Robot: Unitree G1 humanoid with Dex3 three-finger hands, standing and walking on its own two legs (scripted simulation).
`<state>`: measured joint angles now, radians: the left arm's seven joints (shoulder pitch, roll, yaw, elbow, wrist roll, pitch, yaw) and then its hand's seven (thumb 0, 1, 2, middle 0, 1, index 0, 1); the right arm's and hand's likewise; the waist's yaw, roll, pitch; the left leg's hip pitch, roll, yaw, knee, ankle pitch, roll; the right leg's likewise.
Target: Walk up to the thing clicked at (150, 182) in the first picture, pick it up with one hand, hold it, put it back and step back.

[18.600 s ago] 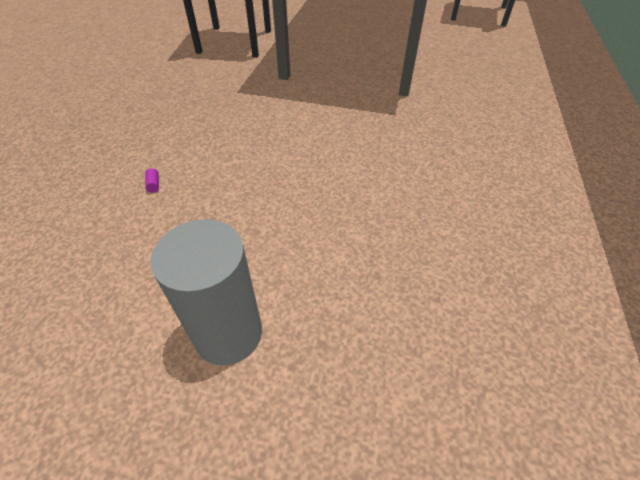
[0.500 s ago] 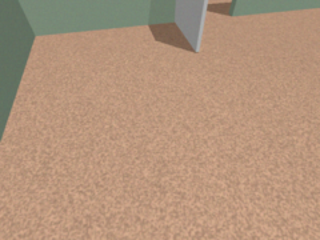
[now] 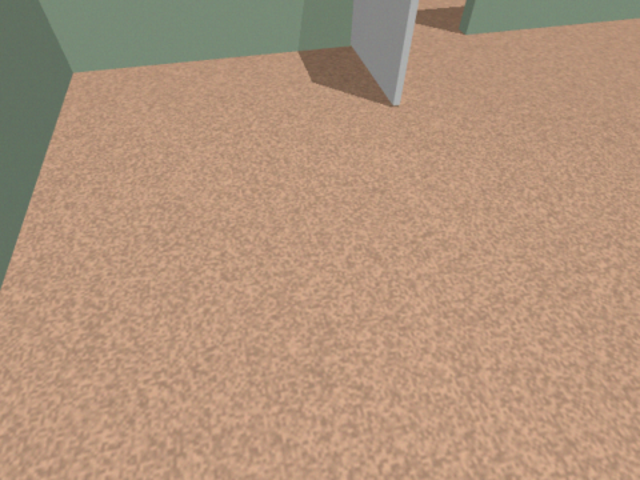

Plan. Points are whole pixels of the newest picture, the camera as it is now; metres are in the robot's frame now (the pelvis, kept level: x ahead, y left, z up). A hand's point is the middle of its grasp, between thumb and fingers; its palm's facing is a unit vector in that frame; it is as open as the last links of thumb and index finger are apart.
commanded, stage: stand
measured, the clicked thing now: out of the picture +0.06 -1.15 -0.75
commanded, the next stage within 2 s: walk up in 0.06 s
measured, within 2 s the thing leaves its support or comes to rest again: neither
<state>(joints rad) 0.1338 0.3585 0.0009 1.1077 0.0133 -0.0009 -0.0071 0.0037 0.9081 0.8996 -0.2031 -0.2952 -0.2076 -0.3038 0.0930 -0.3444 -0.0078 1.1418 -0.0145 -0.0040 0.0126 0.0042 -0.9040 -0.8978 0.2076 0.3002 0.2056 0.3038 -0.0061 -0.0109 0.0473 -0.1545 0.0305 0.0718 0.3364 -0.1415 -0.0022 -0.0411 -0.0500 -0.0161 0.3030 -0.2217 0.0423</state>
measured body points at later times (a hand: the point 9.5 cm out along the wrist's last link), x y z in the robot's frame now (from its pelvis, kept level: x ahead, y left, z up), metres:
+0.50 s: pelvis +0.08 -0.07 -0.01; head +0.06 -0.10 +0.44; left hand +0.08 +0.28 -0.10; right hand +0.15 -0.40 -0.14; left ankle +0.11 +0.07 -0.68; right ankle +0.08 -0.17 -0.75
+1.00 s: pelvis +0.32 -0.03 -0.01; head +0.35 -0.01 +0.44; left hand +0.37 +0.30 -0.14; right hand +0.43 -0.33 -0.11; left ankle +0.32 +0.09 -0.75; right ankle +0.29 -0.19 -0.66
